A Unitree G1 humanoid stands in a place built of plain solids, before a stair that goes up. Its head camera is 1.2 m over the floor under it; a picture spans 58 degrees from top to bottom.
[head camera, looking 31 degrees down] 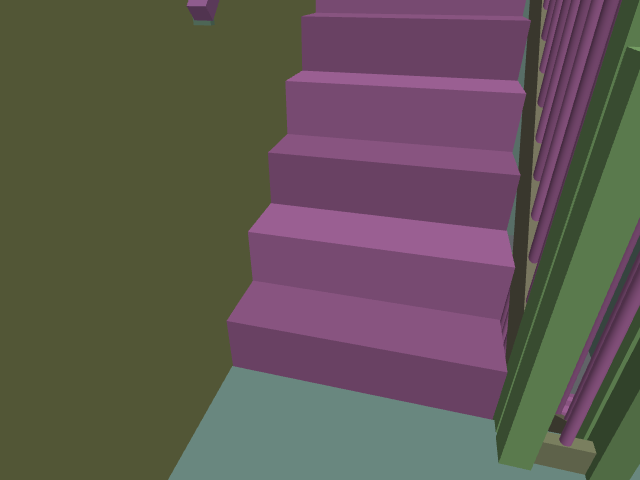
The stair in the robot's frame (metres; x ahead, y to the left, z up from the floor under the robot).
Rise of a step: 0.21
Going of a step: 0.24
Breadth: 0.90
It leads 14 degrees to the right of straight ahead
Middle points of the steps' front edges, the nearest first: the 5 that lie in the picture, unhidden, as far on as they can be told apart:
1.00 -0.12 0.21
1.23 -0.18 0.43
1.46 -0.24 0.64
1.69 -0.30 0.86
1.92 -0.35 1.07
